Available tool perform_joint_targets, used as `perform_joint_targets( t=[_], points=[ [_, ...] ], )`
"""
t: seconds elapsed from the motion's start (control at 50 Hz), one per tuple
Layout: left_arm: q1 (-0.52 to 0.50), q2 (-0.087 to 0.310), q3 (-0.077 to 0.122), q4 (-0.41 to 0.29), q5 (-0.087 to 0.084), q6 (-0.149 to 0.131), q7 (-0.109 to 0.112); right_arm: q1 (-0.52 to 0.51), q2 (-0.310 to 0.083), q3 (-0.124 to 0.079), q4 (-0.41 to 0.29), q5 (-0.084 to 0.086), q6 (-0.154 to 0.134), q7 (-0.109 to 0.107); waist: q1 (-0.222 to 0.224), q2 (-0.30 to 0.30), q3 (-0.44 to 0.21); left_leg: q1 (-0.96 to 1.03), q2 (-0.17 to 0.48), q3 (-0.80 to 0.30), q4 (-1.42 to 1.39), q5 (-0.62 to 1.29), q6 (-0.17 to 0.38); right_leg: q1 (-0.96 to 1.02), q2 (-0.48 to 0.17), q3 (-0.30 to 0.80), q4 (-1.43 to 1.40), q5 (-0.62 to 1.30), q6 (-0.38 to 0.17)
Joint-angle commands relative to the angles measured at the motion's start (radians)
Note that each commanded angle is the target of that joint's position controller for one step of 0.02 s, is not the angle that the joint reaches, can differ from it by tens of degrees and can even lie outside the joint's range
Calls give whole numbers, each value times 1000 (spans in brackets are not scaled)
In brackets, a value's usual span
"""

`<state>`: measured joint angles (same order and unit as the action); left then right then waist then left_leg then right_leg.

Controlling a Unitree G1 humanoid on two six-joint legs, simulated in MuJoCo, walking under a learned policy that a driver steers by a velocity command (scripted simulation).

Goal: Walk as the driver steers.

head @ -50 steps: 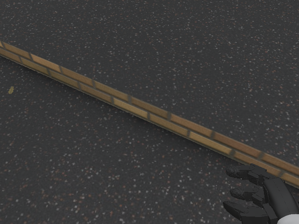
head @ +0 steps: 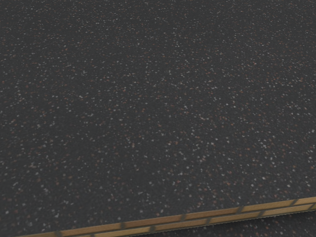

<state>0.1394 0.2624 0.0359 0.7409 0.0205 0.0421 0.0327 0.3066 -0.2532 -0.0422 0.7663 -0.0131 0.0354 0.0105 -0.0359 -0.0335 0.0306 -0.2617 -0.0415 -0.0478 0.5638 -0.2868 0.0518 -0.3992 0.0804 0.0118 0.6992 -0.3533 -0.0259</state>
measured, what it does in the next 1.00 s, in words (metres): walks ahead: right foot, then left foot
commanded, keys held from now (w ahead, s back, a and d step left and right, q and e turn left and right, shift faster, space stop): q+shift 0.18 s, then shift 0.02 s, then w+shift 0.08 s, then w+e+shift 0.56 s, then w+shift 0.14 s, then w+q+shift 0.02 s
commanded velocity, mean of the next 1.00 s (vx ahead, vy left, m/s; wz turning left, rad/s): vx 0.57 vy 0.00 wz -0.13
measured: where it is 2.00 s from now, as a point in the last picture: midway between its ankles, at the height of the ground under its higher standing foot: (189, 94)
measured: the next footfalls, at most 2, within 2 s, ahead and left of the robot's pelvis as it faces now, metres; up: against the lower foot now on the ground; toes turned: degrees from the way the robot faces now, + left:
right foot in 0.36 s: +0.06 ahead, -0.10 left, +0.00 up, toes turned +19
left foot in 0.70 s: +0.23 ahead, +0.16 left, +0.00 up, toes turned -1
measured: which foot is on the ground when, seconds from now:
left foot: down 0.00-0.36, up 0.38-0.68, down 0.70-1.00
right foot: up 0.00-0.34, down 0.36-0.72, up 0.74-1.00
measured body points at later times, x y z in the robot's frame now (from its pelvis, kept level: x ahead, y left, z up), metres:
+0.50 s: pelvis +0.05 -0.01 +0.01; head +0.06 -0.03 +0.46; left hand +0.01 +0.27 -0.10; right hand +0.28 -0.22 -0.09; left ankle +0.04 +0.12 -0.68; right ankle +0.02 -0.11 -0.73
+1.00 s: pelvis +0.30 +0.01 +0.00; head +0.32 +0.02 +0.45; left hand +0.56 +0.23 -0.07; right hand +0.25 -0.27 -0.12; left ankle +0.19 +0.16 -0.73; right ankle +0.34 -0.12 -0.60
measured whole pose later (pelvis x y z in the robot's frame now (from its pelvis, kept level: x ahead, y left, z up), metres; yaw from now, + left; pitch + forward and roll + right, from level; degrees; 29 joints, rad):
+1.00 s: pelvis +0.30 +0.01 +0.00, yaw -10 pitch +4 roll +2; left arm 0.07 0.32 0.05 0.67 0.04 0.00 -0.04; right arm 0.45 -0.30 -0.06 0.83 -0.05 -0.11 0.00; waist -0.06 -0.06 -0.05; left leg 0.02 0.01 0.16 0.27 -0.34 -0.03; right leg -0.88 -0.02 0.07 1.46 -0.32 -0.08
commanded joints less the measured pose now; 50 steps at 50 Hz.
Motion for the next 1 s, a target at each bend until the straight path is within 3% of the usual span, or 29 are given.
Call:
perform_joint_targets(
  t=[0.02,0.08,0.14,0.2,0.22,0.26,0.3,0.34,0.36,0.38,0.4,0.42,0.44,0.5,0.56,0.62,0.66,0.68,0.7,0.72,0.74,0.76,0.78,0.82,0.88,0.92,0.96,0.98,1.0],
  points=[
    [-13,98,32,-83,-3,-9,2,5,-226,-75,-56,8,-9,-10,44,124,21,26,281,-410,-265,410,207,-148,-9,74,320,-101,39],
    [2,104,32,-76,7,-12,-11,-50,-191,-76,-84,14,4,-9,47,134,-51,127,172,-345,-216,448,149,-167,-15,61,328,-32,63],
    [-58,93,21,-105,-6,-17,-12,18,-206,-91,-72,17,6,-11,0,142,-81,234,163,-402,-192,438,145,-211,-16,69,220,-30,76],
    [-66,113,18,-110,-12,-24,-7,30,-225,-102,-76,11,9,-16,-18,171,-105,268,166,-462,-181,404,146,-187,-11,81,125,-43,72],
    [-45,122,16,-102,-5,-27,-11,41,-224,-103,-77,8,10,-14,-26,168,-152,253,154,-476,-211,174,152,-131,-13,73,93,-57,67],
    [-48,126,14,-97,5,-33,-24,11,-218,-98,-83,-11,12,0,-27,215,-116,133,129,-519,-289,-301,152,-32,-4,47,14,-104,52],
    [8,121,11,-74,-3,-43,-25,-40,-200,-88,-85,-23,9,10,13,235,-69,-9,119,-509,-311,-386,139,114,-2,9,-80,-117,28],
    [151,100,6,-12,-2,-65,-10,-92,-168,-72,-83,-23,-3,2,102,161,-35,-188,72,-427,-242,-385,95,365,-30,-33,-293,57,-28],
    [225,129,10,14,5,-79,-1,-128,-138,-61,-97,-27,-17,-4,140,57,-16,-303,21,-339,-83,-374,61,461,-90,75,-369,-40,-54],
    [266,217,24,15,20,-93,0,-160,-56,-33,-135,-11,-39,-2,146,-160,-39,-423,-94,-132,232,-281,8,504,-331,483,-527,-376,-117],
    [212,278,46,25,22,-95,-20,-231,-119,-38,-183,-24,-58,3,103,-108,90,-575,-43,-79,308,-163,-6,384,-431,786,-632,-523,-195],
    [167,251,48,16,4,-96,-35,-232,-153,-45,-181,-31,-71,8,63,-48,129,-576,30,-72,339,-67,-20,336,-427,790,-631,-524,-227],
    [155,213,43,13,-9,-100,-49,-231,-171,-45,-164,-34,-81,15,56,-15,120,-542,49,-62,346,-4,-44,328,-371,695,-606,-413,-212],
    [223,181,41,46,-15,-114,-48,-236,-140,-32,-155,-52,-89,34,75,-97,55,-386,37,5,291,57,-89,288,-220,470,-598,-139,-177],
    [282,175,51,75,-15,-114,-41,-338,-88,-6,-192,-33,-89,33,107,-107,59,-321,13,38,138,75,-112,267,-177,439,-572,-27,-185],
    [295,193,68,82,-10,-108,-43,-409,-78,4,-224,-16,-97,24,125,-123,47,-197,-18,50,-25,33,-115,229,-168,451,-522,28,-189],
    [269,199,77,79,-14,-110,-48,-355,-87,1,-218,-2,-106,4,86,-120,15,10,-29,45,-123,72,-100,147,-164,464,-463,149,-169],
    [235,200,79,67,-22,-117,-49,-263,-113,-9,-193,-3,-114,-13,29,-89,-31,190,-25,40,-184,120,-81,83,-132,435,-380,312,-142],
    [212,183,77,59,-36,-129,-50,-143,-177,-30,-165,-22,-122,-35,-42,-31,-114,413,51,-10,-191,125,-51,-17,-77,370,-205,434,-104],
    [183,124,60,23,-65,-143,-50,28,-272,-58,-144,-51,-122,-55,-131,110,-251,658,259,-207,-228,-108,7,-194,-15,265,57,304,-61],
    [200,59,32,-26,-71,-141,-42,90,-341,-75,-121,-65,-109,-57,-118,331,-345,716,477,-543,-342,-379,83,-352,51,144,253,-124,-53],
    [167,109,35,-11,-41,-114,-31,0,-250,-61,-123,-66,-103,-53,-61,218,-233,562,478,-543,-315,-410,88,-391,-65,111,405,-65,-66],
    [134,113,36,-6,-16,-104,-39,-44,-167,-38,-138,-55,-105,-46,-47,130,-150,461,426,-435,-329,-320,79,-397,-94,95,448,-1,-69],
    [102,96,35,-16,14,-85,-64,-39,-110,-18,-113,-50,-116,-40,-18,111,-70,352,367,-245,-374,-115,66,-402,-143,64,484,45,-59],
    [39,42,16,-61,24,-65,-91,19,-105,-17,-69,-37,-144,-17,0,136,-20,288,337,-114,-377,147,77,-471,-146,39,619,91,-49],
    [10,40,10,-90,26,-63,-99,26,-116,-21,-47,-29,-163,-9,36,132,-1,253,346,-63,-391,241,92,-517,-149,92,659,134,-49],
    [-55,45,5,-135,26,-58,-89,43,-119,-19,-20,-34,-173,-10,51,134,41,260,359,-10,-408,340,97,-613,-136,120,716,115,-49],
    [-85,21,-1,-152,24,-48,-72,93,-125,-22,13,-49,-175,-8,40,193,44,310,377,-7,-408,358,124,-713,-103,78,927,-5,-55],
    [-160,25,-2,-193,27,-48,-54,147,-127,-21,42,-51,-180,-9,22,172,75,347,399,-24,-409,360,148,-853,-90,110,1081,-92,-66]
  ],
)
